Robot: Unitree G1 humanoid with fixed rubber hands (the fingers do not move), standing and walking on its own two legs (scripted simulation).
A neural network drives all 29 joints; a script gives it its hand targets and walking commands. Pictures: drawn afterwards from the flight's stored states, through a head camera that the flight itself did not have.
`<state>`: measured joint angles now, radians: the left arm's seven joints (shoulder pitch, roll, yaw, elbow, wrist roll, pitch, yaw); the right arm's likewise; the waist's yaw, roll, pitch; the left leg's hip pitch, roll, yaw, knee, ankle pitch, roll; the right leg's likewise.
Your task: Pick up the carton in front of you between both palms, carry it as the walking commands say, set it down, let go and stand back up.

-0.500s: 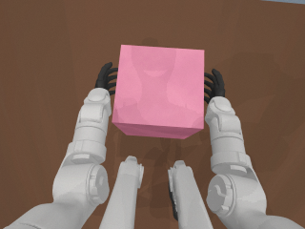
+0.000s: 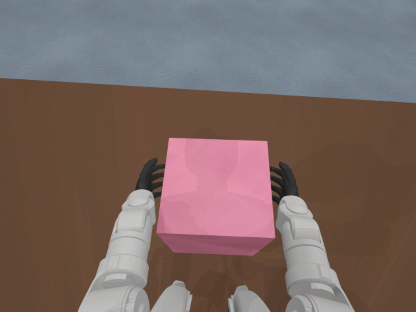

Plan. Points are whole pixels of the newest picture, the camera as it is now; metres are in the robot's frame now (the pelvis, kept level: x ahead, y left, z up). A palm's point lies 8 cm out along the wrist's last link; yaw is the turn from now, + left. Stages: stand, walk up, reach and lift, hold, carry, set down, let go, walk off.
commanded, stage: reach and lift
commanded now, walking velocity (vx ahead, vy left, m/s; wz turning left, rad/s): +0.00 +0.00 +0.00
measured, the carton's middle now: (215, 202) +0.35 +0.00 -0.10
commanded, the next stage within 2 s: hold in 1.38 s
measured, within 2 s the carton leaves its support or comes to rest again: neither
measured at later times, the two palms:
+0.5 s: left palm (132, 190) +0.30 +0.15 +0.08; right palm (312, 194) +0.30 -0.15 +0.08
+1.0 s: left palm (130, 184) +0.30 +0.15 +0.09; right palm (313, 189) +0.31 -0.15 +0.09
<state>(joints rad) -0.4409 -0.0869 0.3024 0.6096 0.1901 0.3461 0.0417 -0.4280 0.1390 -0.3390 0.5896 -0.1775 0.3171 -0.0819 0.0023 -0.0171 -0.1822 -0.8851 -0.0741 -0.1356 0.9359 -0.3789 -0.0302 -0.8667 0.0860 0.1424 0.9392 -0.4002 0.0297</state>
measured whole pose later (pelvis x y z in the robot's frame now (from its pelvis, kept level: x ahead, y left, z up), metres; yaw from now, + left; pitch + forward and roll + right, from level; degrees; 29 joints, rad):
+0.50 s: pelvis +0.01 +0.00 +0.06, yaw +0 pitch -3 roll +0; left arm -0.29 -0.16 0.28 0.43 0.28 0.62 0.02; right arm -0.30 0.16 -0.30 0.44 -0.28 0.59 -0.02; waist 0.00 -0.01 -0.06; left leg -0.21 -0.05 -0.15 0.49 -0.23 -0.02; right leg -0.20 0.05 0.15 0.50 -0.26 0.01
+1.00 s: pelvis +0.01 +0.00 +0.06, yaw +0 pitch -3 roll +0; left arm -0.29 -0.16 0.26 0.36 0.28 0.66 0.01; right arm -0.30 0.16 -0.28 0.37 -0.29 0.63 0.00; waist 0.00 -0.01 -0.02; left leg -0.17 -0.05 -0.14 0.44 -0.21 -0.01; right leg -0.15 0.04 0.15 0.45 -0.23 0.02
